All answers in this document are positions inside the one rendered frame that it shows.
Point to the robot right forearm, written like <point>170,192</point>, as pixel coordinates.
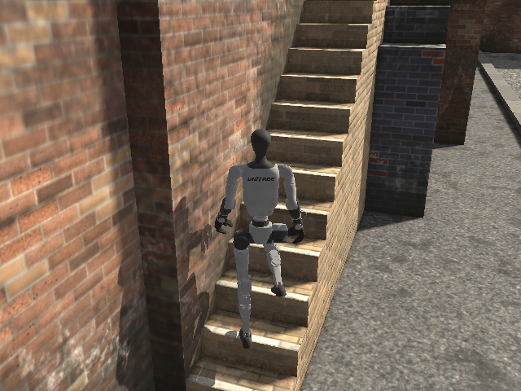
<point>296,217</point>

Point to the robot torso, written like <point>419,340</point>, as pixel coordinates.
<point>260,196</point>

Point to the robot left forearm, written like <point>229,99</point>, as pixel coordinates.
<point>223,213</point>

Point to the left robot hand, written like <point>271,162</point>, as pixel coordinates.
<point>218,225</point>

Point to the robot left upper arm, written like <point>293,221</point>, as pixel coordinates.
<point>235,172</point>

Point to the robot right upper arm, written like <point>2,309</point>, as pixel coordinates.
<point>289,186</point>

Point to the right robot hand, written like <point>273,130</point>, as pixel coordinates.
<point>292,231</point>

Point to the right robot foot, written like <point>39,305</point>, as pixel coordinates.
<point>279,291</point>

